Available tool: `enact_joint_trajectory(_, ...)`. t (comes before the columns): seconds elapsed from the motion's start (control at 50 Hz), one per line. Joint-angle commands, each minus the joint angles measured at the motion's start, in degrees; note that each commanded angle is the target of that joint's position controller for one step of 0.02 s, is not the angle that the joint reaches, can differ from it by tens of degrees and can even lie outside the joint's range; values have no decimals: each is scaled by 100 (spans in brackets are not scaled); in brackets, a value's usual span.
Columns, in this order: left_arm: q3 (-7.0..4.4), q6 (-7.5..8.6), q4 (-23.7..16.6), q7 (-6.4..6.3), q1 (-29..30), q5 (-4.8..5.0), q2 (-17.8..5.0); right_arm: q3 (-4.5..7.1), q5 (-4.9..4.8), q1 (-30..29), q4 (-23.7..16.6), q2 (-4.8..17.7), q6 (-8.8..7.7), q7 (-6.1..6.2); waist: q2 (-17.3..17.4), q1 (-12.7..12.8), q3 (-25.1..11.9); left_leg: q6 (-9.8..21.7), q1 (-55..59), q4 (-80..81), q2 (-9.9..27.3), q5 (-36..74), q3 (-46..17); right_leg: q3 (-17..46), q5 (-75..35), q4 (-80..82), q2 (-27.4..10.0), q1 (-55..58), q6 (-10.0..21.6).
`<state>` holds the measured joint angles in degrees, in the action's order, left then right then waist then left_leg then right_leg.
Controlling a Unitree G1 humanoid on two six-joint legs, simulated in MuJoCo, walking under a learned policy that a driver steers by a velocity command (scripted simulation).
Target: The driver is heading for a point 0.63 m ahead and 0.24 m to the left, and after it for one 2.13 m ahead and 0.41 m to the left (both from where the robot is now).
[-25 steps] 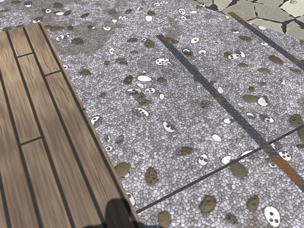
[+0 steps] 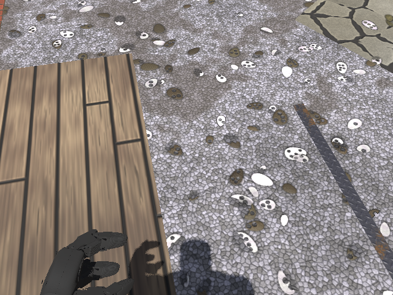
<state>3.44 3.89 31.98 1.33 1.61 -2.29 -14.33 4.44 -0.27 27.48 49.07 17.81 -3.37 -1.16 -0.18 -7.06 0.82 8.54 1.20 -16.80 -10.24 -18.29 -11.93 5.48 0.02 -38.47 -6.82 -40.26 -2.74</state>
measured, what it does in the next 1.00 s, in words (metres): walks ahead, turning left: right foot, then left foot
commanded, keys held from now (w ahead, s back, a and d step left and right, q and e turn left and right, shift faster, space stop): w+q+shift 0.62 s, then w+e+shift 0.38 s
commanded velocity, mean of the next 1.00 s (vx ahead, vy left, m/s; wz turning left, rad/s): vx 1.00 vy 0.00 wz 0.59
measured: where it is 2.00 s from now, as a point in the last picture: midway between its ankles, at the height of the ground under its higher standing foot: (60, 62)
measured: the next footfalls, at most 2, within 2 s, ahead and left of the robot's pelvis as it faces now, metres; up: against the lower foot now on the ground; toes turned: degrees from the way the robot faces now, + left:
right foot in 0.10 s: +0.30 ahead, -0.18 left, +0.00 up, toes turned +9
left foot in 0.54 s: +0.63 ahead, +0.14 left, +0.00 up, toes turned +36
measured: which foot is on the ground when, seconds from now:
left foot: down 0.00-0.08, up 0.10-0.52, down 0.54-1.00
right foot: up 0.00-0.08, down 0.10-0.54, up 0.56-0.96, down 0.98-1.00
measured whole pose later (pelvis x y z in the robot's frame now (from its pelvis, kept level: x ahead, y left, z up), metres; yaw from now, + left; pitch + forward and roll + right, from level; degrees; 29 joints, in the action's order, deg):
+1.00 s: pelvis +0.88 +0.24 -0.03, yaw +32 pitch +1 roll +0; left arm -0.6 2.8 40.1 2.6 -7.0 -0.9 -16.2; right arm 2.6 3.0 24.2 50.1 18.9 -4.6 1.3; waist 0.7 -1.3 1.9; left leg 4.4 13.5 -25.8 -5.0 -22.1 4.7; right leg -5.9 2.2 -33.3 2.7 -32.0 8.3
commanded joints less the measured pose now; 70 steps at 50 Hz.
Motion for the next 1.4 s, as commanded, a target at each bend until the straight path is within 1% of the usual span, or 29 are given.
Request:
enact_joint_trajectory(0.02,-205,90,-399,-52,339,62,-634,311,-10,-185,-400,1087,-76,48,355,190,99,338,-1150,151,1066,3217,-1081,-492,-400,824,591,1808,74)
enact_joint_trajectory(0.06,-413,139,-114,-164,-660,76,-1082,363,55,-365,-461,1331,-90,64,305,704,-653,77,-775,-1214,1037,4560,-1070,-450,485,927,861,3027,215)
enact_joint_trajectory(0.08,-540,171,149,-245,-1798,77,-1299,379,71,-718,-538,1438,-126,38,246,1418,-1212,-51,-1240,-2529,850,4402,-941,-362,808,876,655,4304,310)
enact_joint_trajectory(0.1,-731,189,366,-378,-3161,-49,-1711,233,83,-936,-711,924,-211,41,-245,1963,-1996,-74,-2089,-4359,602,2862,-539,614,2637,807,-423,5713,487)
enact_joint_trajectory(0.12,-823,156,362,-367,-2985,-286,-2126,-14,-175,-344,-1021,14,-203,46,-2005,1308,-2581,-240,-3861,-5965,19,-1263,121,3750,4341,1915,-2104,6787,961)
enact_joint_trajectory(0.14,-875,86,328,-331,-2423,-158,-1867,-69,-50,-482,-1031,406,-104,85,-1866,1149,-2193,-146,-4612,-6492,569,-695,396,4610,5188,2377,-2042,6276,1150)
enact_joint_trajectory(0.18,-685,49,379,-274,-1870,-84,-940,-2,165,-1295,-988,704,33,-3,-385,1151,-732,-227,-4657,-6090,1093,166,682,2443,3519,2290,-1424,4770,982)
enact_joint_trajectory(0.24,-608,158,909,-227,-2287,6,-622,-100,254,-1681,-1239,304,259,-229,-566,912,-110,-333,-4608,-5877,1480,214,732,820,1664,2513,-1006,3915,747)
enact_joint_trajectory(0.4,-670,381,1375,-141,-2335,70,-869,-328,221,-3134,-1992,203,364,-487,-196,691,753,-179,-4108,-3496,1363,1905,1792,-1854,-1151,3311,-446,3324,410)
enact_joint_trajectory(0.46,-748,294,1451,-228,-2746,72,-1258,-319,209,-3099,-1881,264,319,-473,-365,585,444,150,-3191,-2790,733,1650,2433,-2202,-4907,2454,-500,4109,235)
enact_joint_trajectory(0.5,-847,106,1374,-326,-2605,44,-1615,-185,205,-1973,-1560,556,288,-371,-633,-119,-261,370,-1907,-2691,399,1075,2348,-2120,-6338,747,-778,4256,249)
enact_joint_trajectory(0.54,-877,-38,1161,-274,-2197,-15,-1596,148,163,89,-821,1042,245,-134,-262,-886,-1073,739,899,-2063,392,661,1534,-1946,-3743,-2658,-569,2610,346)
enact_joint_trajectory(0.56,-701,-12,902,-163,-2163,-105,-810,304,28,-372,-835,1540,325,8,1177,-203,-688,983,1374,-1982,1407,1036,-168,-1875,2447,-4899,520,786,196)
enact_joint_trajectory(0.58,-670,98,184,-173,-2271,69,-941,389,249,-477,-1175,2013,412,12,1267,56,-1937,2185,2978,-910,2402,380,-3038,-595,2968,-6129,865,-1006,20)
enact_joint_trajectory(0.6,-633,255,87,-162,-1617,26,-1136,390,201,-335,-1192,1746,438,99,147,-167,-1614,1925,2456,3,2506,-436,-3469,-60,2390,-5607,514,-1338,73)
enact_joint_trajectory(0.64,-570,266,257,-177,-1654,3,-1009,235,177,-776,-951,1174,283,172,-564,556,-190,1475,379,310,2190,213,-2412,-148,2073,-4357,47,-709,103)
enact_joint_trajectory(0.68,-506,-6,522,-150,-2121,-153,-839,5,165,-1086,-936,648,39,214,-676,1033,66,1254,-1148,406,1867,1077,-1448,-198,2198,-3647,-228,325,11)
enact_joint_trajectory(0.78,-352,-103,131,61,-791,85,-407,-14,90,-760,-605,643,-327,8,-137,665,630,615,-1903,1099,1186,2188,350,-673,57,-966,-367,731,301)
enact_joint_trajectory(0.86,-392,-56,176,181,-304,245,-436,-23,59,-323,-328,779,-456,15,-62,355,665,119,-706,1744,1538,3394,1000,-981,-1338,282,134,1049,796)
enact_joint_trajectory(0.92,-513,-43,324,176,-501,156,-701,3,199,-243,-236,1027,-382,177,362,563,147,-271,671,709,1737,6832,1507,-1377,-461,441,881,1273,1014)
enact_joint_trajectory(0.98,-792,-133,1149,80,-3168,138,-1219,62,431,-899,-417,1224,-121,358,673,1984,-1027,-528,275,-3053,1895,8249,1866,-1328,790,436,1342,3612,1367)
enact_joint_trajectory(1.0,-965,-201,1357,-11,-4060,105,-1579,-16,401,-1146,-545,968,-151,337,140,2378,-1275,-505,-1160,-5554,1384,5589,1939,-393,1688,292,752,4889,1718)
enact_joint_trajectory(1.02,-1102,-271,1328,-15,-3435,57,-2120,-189,158,-697,-955,216,-293,149,-2259,1318,-1529,-979,-4255,-7801,148,-675,1431,3436,2341,1328,-723,6426,2897)
enact_joint_trajectory(1.04,-1107,-260,1068,30,-2967,135,-1820,-274,242,-1039,-1108,502,-407,174,-919,1498,-1724,-778,-4856,-7872,487,-418,528,4417,2488,2099,-849,6428,2941)
enact_joint_trajectory(1.1,-913,-188,1293,-52,-2670,180,-1086,-386,394,-1788,-1347,454,-425,116,665,896,-117,-741,-4268,-6184,1315,55,533,2659,1784,2476,-223,3798,2183)
enact_joint_trajectory(1.16,-874,-30,1271,-48,-2518,201,-1142,-501,504,-1768,-1554,338,-77,64,232,497,336,-1001,-3820,-5045,1519,-247,797,1989,1390,2827,267,2332,2218)
enact_joint_trajectory(1.22,-950,40,1174,-47,-2405,215,-1263,-618,349,-2800,-1978,222,-80,-42,10,730,667,-1186,-3179,-3142,1508,1184,1158,1523,813,3220,681,1469,2010)
enact_joint_trajectory(1.34,-1097,25,1248,-70,-2747,302,-1478,-542,216,-3110,-2042,381,-152,22,-269,1116,83,-1009,-2126,-1268,1053,2255,1121,1686,-1534,2353,552,2996,1364)
enact_joint_trajectory(1.4,-1133,70,1138,-66,-2277,194,-1710,-202,219,-799,-1467,1025,-239,249,-159,-149,-1315,-763,549,-1381,1206,822,887,1483,-2393,-724,836,2683,1004)
Keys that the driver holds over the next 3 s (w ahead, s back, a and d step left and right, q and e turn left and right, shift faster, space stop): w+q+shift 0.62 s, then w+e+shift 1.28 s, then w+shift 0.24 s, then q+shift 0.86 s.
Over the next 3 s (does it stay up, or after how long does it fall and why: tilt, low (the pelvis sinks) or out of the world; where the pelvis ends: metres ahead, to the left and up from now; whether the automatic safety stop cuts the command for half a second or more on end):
stays up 2.29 0.34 0.00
